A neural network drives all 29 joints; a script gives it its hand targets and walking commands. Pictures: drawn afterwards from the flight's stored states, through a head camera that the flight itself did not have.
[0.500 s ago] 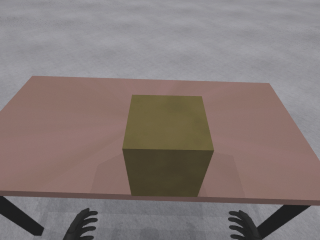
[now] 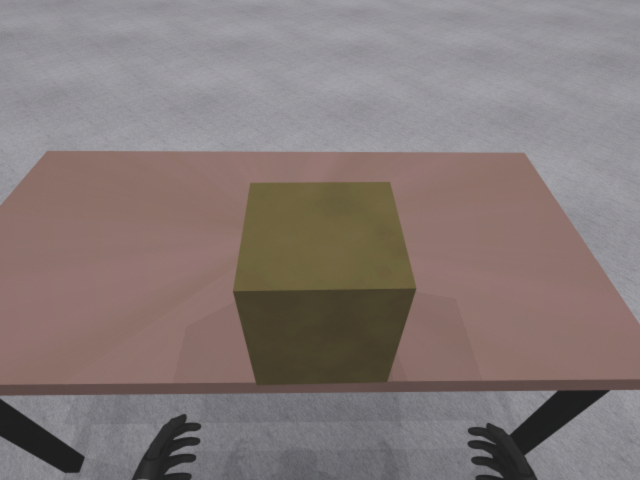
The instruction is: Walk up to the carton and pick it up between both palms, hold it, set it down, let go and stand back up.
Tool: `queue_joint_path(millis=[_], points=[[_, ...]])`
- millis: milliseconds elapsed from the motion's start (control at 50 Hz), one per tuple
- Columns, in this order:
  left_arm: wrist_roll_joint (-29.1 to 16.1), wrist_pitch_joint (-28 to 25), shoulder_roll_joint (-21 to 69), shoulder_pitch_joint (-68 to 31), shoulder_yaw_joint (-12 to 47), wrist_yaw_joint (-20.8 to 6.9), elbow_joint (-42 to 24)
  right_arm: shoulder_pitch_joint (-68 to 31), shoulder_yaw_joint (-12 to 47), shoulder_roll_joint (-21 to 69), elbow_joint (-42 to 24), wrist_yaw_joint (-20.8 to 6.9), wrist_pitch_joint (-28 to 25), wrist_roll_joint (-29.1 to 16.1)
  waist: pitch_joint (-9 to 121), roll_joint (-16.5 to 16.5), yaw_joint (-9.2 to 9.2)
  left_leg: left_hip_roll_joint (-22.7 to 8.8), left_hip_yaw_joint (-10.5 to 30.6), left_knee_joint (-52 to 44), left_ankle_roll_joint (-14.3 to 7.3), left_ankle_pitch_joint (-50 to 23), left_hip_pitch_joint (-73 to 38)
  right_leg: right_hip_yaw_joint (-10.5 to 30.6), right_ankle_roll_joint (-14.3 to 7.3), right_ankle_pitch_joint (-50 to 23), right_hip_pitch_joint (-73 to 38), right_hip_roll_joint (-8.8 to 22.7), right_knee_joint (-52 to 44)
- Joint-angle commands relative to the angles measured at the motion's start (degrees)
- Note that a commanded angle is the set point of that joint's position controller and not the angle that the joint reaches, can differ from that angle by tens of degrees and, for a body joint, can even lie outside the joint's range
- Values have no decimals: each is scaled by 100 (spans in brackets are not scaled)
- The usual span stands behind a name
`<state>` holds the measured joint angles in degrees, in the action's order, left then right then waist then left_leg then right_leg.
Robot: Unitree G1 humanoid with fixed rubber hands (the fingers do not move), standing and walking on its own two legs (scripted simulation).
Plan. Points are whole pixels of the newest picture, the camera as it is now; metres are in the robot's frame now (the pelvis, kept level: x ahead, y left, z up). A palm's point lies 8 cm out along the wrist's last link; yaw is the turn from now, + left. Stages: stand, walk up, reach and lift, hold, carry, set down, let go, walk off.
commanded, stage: let go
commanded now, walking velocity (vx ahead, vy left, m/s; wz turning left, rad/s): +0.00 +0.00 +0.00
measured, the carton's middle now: (321, 286) +0.42 +0.02 -0.01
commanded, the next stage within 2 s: stand in 0.20 s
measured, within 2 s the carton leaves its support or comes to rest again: neither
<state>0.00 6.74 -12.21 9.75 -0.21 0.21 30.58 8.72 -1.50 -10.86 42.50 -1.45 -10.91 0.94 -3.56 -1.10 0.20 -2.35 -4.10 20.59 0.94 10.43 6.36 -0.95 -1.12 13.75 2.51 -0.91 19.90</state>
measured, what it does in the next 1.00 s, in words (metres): stands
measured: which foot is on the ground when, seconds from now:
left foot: down 0.00-1.00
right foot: down 0.00-1.00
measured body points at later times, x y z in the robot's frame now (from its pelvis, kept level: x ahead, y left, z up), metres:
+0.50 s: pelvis +0.00 +0.01 -0.01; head +0.01 +0.01 +0.44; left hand +0.10 +0.26 -0.12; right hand +0.09 -0.24 -0.13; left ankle +0.01 +0.13 -0.75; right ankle -0.03 -0.10 -0.75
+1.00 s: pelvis -0.01 +0.02 +0.00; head -0.01 +0.02 +0.45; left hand +0.00 +0.26 -0.15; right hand +0.00 -0.22 -0.15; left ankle +0.01 +0.13 -0.75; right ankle -0.03 -0.10 -0.75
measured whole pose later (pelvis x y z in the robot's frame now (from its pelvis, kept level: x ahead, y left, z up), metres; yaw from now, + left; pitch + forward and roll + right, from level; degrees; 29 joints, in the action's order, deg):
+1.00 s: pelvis -0.01 +0.02 +0.00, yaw +1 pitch -1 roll +0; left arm 1.1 -1.0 -11.0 21.8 -0.7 1.6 53.4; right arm 20.5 -2.5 -10.3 57.5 0.5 -0.3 1.3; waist 0.3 0.0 0.1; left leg -0.5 -3.7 22.6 -1.0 10.5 11.2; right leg -1.4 0.5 13.9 7.0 1.0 21.9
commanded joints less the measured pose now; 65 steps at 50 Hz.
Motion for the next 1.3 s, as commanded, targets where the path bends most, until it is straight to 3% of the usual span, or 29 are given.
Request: queue_joint_path(millis=[0,120,140,160,180,200,220,260,320,600,1280], points=[[54,-107,-499,-354,-223,7,-521,-375,-93,-552,-596,18,-159,-37,453,62,-53,221,56,59,33,-1128,-1255,-47,87,-959,1266,54,-509],[55,-82,-488,-452,-214,30,-603,-364,-126,-563,-678,8,-109,-13,423,76,-24,197,39,38,19,-986,-1264,-31,79,-865,1350,67,-510],[-129,-144,-317,-297,-127,6,-735,-240,-345,-762,-1258,45,-117,-26,569,-206,-305,344,-38,224,90,-897,-818,17,148,-808,1109,72,-326],[-140,-139,-394,-379,-127,-5,-721,-199,-302,-738,-1243,72,-103,-11,547,-80,-183,321,-47,167,84,-764,-844,34,140,-899,1143,73,-284],[-128,-126,-405,-335,-147,-22,-696,-162,-283,-705,-1220,85,-64,-20,548,-54,-197,323,-47,208,90,-813,-809,31,128,-884,1129,70,-284],[450,-510,-868,225,-350,-35,-144,367,-306,-817,-414,124,603,171,185,732,-119,-623,376,262,-45,-1717,222,398,139,-1048,987,525,-45],[422,-626,-873,436,-377,-61,-94,575,-314,-801,-555,113,894,250,199,662,-134,-556,395,203,-58,-804,565,436,141,-621,792,539,-89],[357,-784,-654,205,-321,-106,-57,690,-281,-766,-539,75,1026,108,613,198,-32,-497,382,306,-47,-1057,484,463,98,-1601,514,555,184],[216,-844,-494,246,-256,-123,110,541,-300,-799,-470,-7,1010,53,1020,-17,-42,-393,374,413,-41,-768,320,449,66,-1637,563,556,213],[162,-896,-580,1004,-255,53,973,1111,-276,-765,352,78,955,85,372,138,-55,-372,579,88,-189,-579,475,462,-12,-601,938,566,-9],[90,-818,-58,1748,-18,220,2935,1596,-59,-231,2055,284,1048,5,-197,143,15,-295,669,-313,-259,105,493,352,-4,-198,1066,573,-224]])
